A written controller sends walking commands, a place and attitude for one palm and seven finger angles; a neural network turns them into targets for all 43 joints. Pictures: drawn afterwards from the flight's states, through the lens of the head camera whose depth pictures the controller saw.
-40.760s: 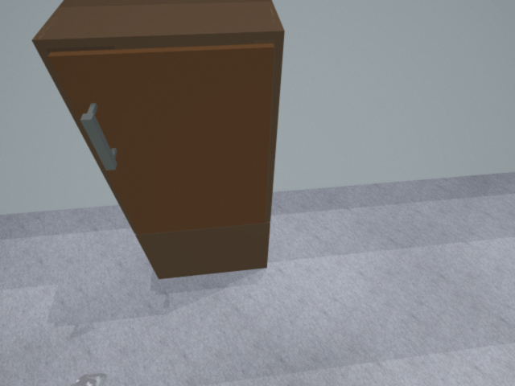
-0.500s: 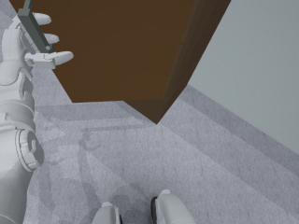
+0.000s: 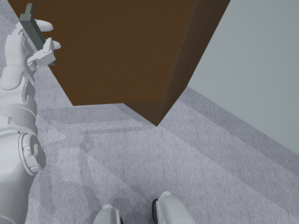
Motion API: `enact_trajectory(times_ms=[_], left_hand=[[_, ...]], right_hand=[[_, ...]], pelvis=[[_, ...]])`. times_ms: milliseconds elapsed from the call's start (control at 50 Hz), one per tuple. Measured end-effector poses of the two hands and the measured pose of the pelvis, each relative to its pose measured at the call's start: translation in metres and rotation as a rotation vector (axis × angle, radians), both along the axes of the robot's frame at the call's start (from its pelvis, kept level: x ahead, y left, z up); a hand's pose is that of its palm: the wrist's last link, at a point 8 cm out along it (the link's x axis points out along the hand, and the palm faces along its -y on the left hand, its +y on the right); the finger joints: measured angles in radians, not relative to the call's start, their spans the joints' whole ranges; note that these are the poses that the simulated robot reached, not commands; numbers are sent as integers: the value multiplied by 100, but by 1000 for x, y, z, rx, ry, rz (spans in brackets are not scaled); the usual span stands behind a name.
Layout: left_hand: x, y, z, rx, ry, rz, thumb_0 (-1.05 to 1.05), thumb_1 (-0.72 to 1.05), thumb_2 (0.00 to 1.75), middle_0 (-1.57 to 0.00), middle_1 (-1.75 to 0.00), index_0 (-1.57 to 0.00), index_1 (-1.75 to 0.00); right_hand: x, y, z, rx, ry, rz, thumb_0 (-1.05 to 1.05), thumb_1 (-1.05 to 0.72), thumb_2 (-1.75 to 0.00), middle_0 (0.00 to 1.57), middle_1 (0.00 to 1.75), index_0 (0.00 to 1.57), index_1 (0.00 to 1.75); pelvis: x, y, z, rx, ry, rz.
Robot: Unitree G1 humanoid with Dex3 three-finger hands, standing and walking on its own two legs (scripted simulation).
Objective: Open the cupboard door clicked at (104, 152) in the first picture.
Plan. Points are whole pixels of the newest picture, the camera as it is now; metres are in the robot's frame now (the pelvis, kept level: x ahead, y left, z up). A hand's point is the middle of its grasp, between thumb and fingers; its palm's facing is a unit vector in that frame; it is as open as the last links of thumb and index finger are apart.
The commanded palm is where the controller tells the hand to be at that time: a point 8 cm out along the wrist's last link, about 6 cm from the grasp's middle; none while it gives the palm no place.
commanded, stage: pull the door open along its arc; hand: left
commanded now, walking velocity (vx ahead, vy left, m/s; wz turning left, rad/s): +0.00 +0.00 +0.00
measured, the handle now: (41, 36) +0.58 +0.21 +0.09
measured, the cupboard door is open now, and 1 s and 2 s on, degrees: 42 78 83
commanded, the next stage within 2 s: open thumb and fingers to let go in 1.02 s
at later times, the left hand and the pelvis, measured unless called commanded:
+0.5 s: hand (57, 88) +0.43 +0.16 +0.09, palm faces +0.12 -0.99 +0.06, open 5.9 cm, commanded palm +0.37 +0.22 +0.09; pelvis +0.02 +0.00 +0.02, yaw -1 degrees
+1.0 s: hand (97, 130) +0.32 +0.08 +0.09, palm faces +0.37 -0.93 +0.02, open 6.0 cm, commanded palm +0.26 +0.12 +0.09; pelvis +0.01 -0.03 +0.03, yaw +3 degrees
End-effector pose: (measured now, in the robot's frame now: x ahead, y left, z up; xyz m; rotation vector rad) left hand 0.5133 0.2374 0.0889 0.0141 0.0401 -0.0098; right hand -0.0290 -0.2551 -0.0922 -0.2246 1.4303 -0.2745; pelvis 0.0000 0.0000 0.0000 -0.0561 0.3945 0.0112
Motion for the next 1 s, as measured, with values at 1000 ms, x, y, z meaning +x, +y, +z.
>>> enact_trajectory(times_ms=[1000], left_hand=[[-229,-118,0,-27,-42,393,1,70,76,-35,-133,-35,-133]], right_hand=[[185,8,19,136,-519,261,1,-90,-90,20,30,21,30]], pelvis=[[6,-32,26,65,-234,30]])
